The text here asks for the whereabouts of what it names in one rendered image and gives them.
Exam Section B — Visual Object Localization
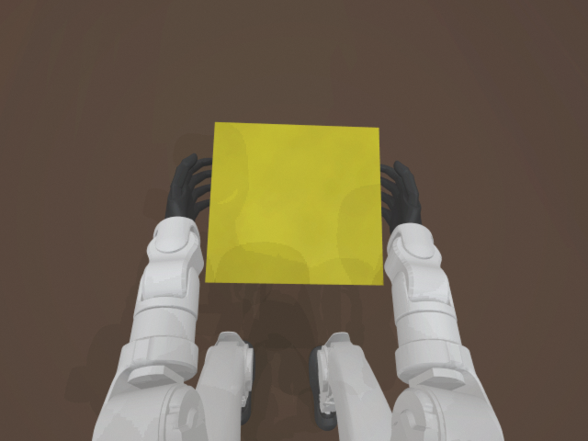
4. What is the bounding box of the right robot forearm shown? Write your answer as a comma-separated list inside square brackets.
[384, 223, 504, 441]

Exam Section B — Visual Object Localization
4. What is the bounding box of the carton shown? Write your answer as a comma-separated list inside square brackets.
[205, 122, 383, 286]

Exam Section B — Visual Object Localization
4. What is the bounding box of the robot left foot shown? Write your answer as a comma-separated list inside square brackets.
[241, 340, 255, 425]

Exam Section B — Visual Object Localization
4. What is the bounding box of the robot left upper arm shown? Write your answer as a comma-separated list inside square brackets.
[94, 382, 209, 441]

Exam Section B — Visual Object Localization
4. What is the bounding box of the robot right upper arm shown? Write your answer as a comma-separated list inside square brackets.
[390, 385, 503, 441]

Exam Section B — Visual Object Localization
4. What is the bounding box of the robot right hand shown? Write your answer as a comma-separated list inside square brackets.
[380, 161, 422, 235]

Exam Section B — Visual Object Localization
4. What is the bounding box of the robot left hand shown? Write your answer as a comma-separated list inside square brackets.
[164, 153, 212, 221]

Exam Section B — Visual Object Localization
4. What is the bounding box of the robot right thigh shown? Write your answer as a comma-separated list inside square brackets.
[317, 341, 392, 441]

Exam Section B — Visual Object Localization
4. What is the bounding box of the left robot forearm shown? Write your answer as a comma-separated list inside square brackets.
[92, 217, 204, 441]

